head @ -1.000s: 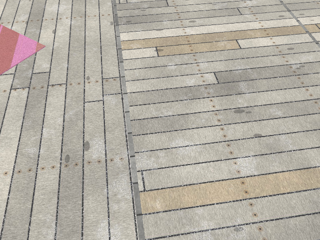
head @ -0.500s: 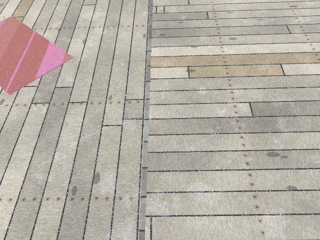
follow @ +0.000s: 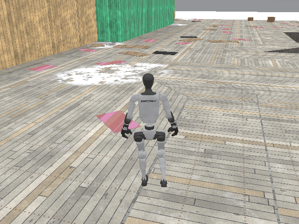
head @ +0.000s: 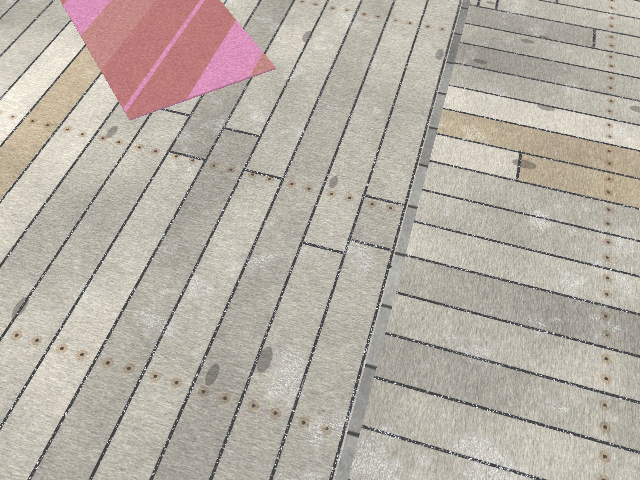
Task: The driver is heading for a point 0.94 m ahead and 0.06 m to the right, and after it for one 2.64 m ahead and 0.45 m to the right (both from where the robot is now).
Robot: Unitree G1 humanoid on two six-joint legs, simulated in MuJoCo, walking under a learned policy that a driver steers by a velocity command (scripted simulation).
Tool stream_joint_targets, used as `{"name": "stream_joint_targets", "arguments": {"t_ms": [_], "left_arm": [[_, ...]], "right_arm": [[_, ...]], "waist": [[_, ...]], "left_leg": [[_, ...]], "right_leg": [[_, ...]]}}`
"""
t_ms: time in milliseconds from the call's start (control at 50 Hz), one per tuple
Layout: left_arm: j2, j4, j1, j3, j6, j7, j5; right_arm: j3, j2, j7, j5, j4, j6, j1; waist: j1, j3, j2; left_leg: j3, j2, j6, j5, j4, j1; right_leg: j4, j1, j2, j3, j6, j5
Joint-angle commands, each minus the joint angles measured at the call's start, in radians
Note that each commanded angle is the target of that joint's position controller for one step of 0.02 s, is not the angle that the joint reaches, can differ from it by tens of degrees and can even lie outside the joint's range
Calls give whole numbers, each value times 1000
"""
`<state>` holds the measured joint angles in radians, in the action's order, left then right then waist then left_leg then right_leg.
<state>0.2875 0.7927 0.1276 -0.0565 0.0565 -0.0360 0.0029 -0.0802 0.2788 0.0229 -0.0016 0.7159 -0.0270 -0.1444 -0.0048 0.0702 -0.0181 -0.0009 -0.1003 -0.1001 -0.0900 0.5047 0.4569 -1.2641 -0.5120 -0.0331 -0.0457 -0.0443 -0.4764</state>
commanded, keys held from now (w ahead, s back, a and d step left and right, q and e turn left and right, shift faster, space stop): q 0.20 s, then no key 0.50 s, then w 0.30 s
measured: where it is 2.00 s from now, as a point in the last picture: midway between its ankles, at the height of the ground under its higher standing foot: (289, 427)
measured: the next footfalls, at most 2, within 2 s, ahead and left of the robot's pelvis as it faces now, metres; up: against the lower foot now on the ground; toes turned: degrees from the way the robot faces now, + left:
right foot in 0.38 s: +0.14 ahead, -0.14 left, +0.00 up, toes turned +11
left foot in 0.68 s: +0.04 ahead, +0.09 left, +0.00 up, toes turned +10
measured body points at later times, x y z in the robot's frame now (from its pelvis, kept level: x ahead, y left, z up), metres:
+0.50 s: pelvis +0.06 -0.05 +0.01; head +0.08 -0.07 +0.46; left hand +0.12 +0.24 -0.08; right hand +0.27 -0.28 -0.09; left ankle +0.04 +0.07 -0.67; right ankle +0.09 -0.17 -0.73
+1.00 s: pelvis +0.09 -0.06 +0.00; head +0.10 -0.07 +0.45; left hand +0.13 +0.24 -0.10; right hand +0.23 -0.29 -0.13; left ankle +0.00 +0.08 -0.71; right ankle +0.11 -0.14 -0.73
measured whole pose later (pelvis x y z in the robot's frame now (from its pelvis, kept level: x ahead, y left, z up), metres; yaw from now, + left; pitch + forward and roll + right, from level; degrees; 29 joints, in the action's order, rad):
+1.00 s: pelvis +0.09 -0.06 +0.00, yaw +13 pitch +0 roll +0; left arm 0.27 0.76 0.29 -0.07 0.09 0.03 -0.01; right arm -0.06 0.25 -0.01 -0.02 0.76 -0.01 -0.33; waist 0.00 -0.01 0.03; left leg -0.08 0.01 0.01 -0.44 0.69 0.23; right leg -0.60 -0.27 0.02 0.05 0.06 -0.32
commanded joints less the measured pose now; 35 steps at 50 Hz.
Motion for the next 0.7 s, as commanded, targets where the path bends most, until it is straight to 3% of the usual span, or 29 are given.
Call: {"name": "stream_joint_targets", "arguments": {"t_ms": [20,60,100,160,200,300,340,360,380,400,420,440,460,480,540,580,620,660,680,700], "left_arm": [[91,-50,119,-29,-20,-15,11],[73,-63,91,-24,-27,-23,15],[74,-76,65,-24,-39,-27,14],[75,-102,9,-26,-49,-27,7],[74,-116,-15,-26,-43,-24,6],[73,-124,1,-23,-19,-2,-3],[63,-115,46,-23,-12,13,-4],[72,-111,66,-27,-9,19,3],[126,-121,78,-37,-9,19,25],[202,-123,40,-53,-17,17,44],[143,-133,50,-45,-14,15,52],[132,-143,40,-42,-12,12,38],[128,-146,16,-41,-13,8,21],[113,-148,2,-36,-15,7,5],[69,-141,-15,-18,-28,15,5],[73,-130,19,-20,-38,18,5],[101,-117,60,-26,-45,19,1],[96,-108,66,-21,-45,21,-14],[88,-99,96,-16,-36,23,-13],[68,-104,101,-7,-21,30,8]], "right_arm": [[-36,135,-13,9,-86,-9,5],[-43,156,-26,3,-90,-3,-17],[-46,168,-40,-5,-101,11,-22],[-42,158,-55,-9,-120,31,-7],[-42,159,-61,-7,-127,39,-10],[-28,135,-57,7,-131,53,-36],[-18,126,-56,-1,-133,61,-24],[-12,113,-57,-6,-129,63,-40],[-3,82,-57,-1,-131,60,-70],[-6,78,-52,-6,-149,48,-95],[-24,144,-50,11,-160,33,-38],[-42,186,-47,2,-148,31,-25],[-44,167,-48,-2,-121,41,-49],[-39,139,-51,2,-107,53,-65],[-7,41,-47,-2,-97,65,-66],[11,5,-43,-3,-112,59,-7],[4,30,-40,-14,-111,57,0],[-1,41,-38,-10,-83,53,-44],[-3,64,-41,2,-84,52,-49],[-10,112,-48,12,-91,52,-68]], "waist": [[49,-216,62],[36,-237,68],[26,-254,86],[7,-214,124],[-5,-190,151],[-29,-208,178],[5,-201,169],[18,-191,150],[1,-190,41],[-59,-140,-221],[0,-154,-246],[8,-151,-169],[-7,-140,-111],[-12,-130,-95],[-20,-128,-116],[22,-145,-168],[39,-152,-193],[10,-135,-167],[15,-145,-143],[25,-182,-57]], "left_leg": [[-323,268,-203,398,-174,-176],[-317,251,-187,404,-162,-181],[-348,246,-168,240,-170,-189],[-401,214,-126,-100,-199,-163],[-435,206,-114,-187,-203,-161],[-473,232,-113,-47,-140,-212],[-471,211,-89,13,-100,-203],[-451,179,-57,-9,-71,-170],[-380,117,-1,-145,36,-88],[-185,-38,57,-376,168,52],[-164,-7,106,-500,355,61],[-172,-1,126,-485,501,82],[-169,2,145,-451,577,93],[-166,11,160,-417,618,107],[-88,48,185,-352,475,24],[-37,77,188,-354,279,-63],[-15,75,182,-315,127,-123],[-3,70,150,-96,-133,-241],[-51,99,125,-13,-164,-324],[-131,186,95,174,-114,-421]], "right_leg": [[108,-25,-23,-34,-7,51],[192,-38,-1,-30,-21,90],[241,-52,7,-46,-32,136],[334,-66,21,-64,-32,189],[402,-55,31,-69,-30,192],[558,72,37,-37,-6,140],[743,188,46,-5,23,217],[853,274,25,-10,45,306],[901,359,-119,-131,96,392],[932,361,-268,-313,230,596],[963,307,-370,-434,339,634],[950,315,-346,-396,340,631],[929,318,-290,-321,299,628],[915,329,-256,-272,269,634],[899,318,-160,-136,229,678],[883,346,-138,-114,228,675],[865,373,-157,-148,243,654],[845,340,-144,-151,212,613],[847,297,-137,-156,170,556],[807,233,-105,-118,117,464]]}}
Velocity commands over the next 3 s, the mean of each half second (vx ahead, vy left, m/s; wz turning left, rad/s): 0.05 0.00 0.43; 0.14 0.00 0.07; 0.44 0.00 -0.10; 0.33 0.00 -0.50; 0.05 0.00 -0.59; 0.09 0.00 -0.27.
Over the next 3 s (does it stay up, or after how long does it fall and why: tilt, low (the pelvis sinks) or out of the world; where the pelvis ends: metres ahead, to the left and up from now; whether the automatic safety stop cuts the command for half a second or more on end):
stays up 0.61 0.04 0.02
